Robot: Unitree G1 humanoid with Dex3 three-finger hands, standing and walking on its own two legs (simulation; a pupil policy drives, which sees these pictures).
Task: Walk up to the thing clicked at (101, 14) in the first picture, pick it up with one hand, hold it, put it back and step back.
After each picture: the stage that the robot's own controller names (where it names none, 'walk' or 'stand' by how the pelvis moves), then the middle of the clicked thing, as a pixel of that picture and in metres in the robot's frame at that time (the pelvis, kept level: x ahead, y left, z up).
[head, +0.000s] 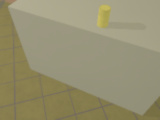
stand; (103, 16) +0.84 -0.09 -0.02
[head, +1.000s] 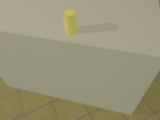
walk; (70, 22) +0.73 +0.13 +0.00
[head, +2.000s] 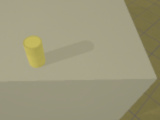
stand; (35, 52) +0.46 +0.21 +0.01
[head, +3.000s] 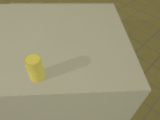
stand; (35, 68) +0.45 +0.22 -0.02
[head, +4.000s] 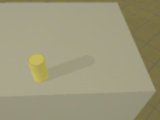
stand; (39, 68) +0.44 +0.20 -0.02
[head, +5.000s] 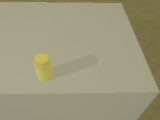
stand; (43, 67) +0.45 +0.19 -0.02
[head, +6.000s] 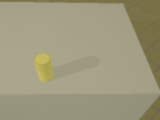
stand; (44, 67) +0.45 +0.19 -0.02
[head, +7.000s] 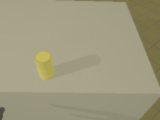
rise first; (44, 65) +0.45 +0.19 -0.02
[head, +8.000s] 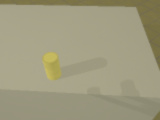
go down; (52, 66) +0.46 +0.19 -0.02
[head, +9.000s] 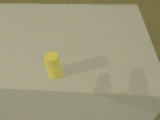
go down; (53, 65) +0.47 +0.18 -0.01
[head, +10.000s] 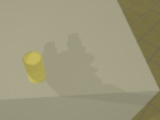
go down; (35, 68) +0.43 +0.18 +0.00
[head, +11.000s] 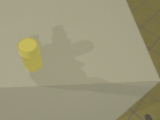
close in; (30, 55) +0.45 +0.18 +0.02
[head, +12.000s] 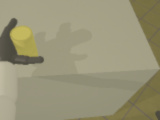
close; (25, 45) +0.47 +0.19 +0.05
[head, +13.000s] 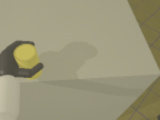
lift; (29, 62) +0.40 +0.18 +0.04
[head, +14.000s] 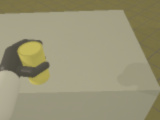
lift; (35, 63) +0.33 +0.16 +0.17
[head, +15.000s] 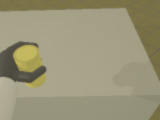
hold; (31, 67) +0.33 +0.17 +0.16
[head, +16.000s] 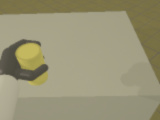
hold; (33, 65) +0.33 +0.17 +0.17
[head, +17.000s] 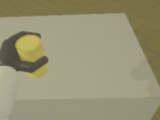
crouch; (33, 57) +0.34 +0.16 +0.19
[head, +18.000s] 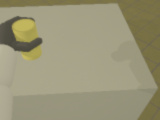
crouch; (28, 40) +0.42 +0.18 +0.17
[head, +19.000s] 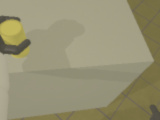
lower; (15, 40) +0.48 +0.19 +0.05
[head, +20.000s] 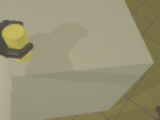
lower; (19, 44) +0.47 +0.18 +0.05
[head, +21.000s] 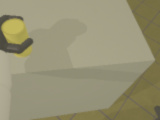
lower; (18, 39) +0.48 +0.18 +0.06
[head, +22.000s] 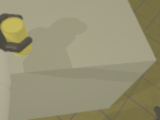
lower; (17, 38) +0.48 +0.18 +0.06
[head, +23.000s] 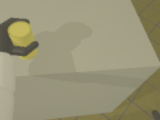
draw back; (24, 41) +0.47 +0.18 +0.06
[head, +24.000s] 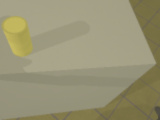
rise; (19, 37) +0.47 +0.18 +0.06
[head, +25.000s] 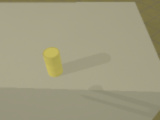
sink last; (53, 62) +0.46 +0.17 +0.02
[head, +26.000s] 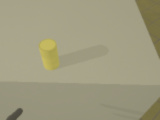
stand; (49, 55) +0.47 +0.17 +0.02
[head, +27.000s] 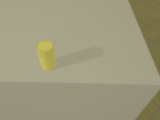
stand; (47, 56) +0.48 +0.17 +0.02
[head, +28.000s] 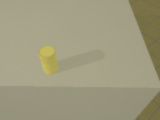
walk; (49, 60) +0.47 +0.17 -0.02
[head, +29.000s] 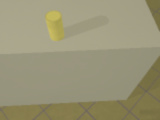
walk; (55, 26) +0.59 +0.16 +0.00
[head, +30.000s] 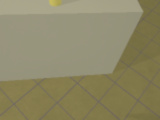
walk; out of the picture +0.83 +0.18 +0.00
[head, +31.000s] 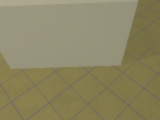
stand; out of the picture +1.11 +0.19 +0.00
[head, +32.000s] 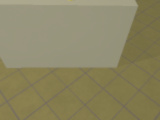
stand; out of the picture +1.12 +0.15 -0.02
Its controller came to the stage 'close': yes
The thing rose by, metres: 0.21
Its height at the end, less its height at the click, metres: +0.00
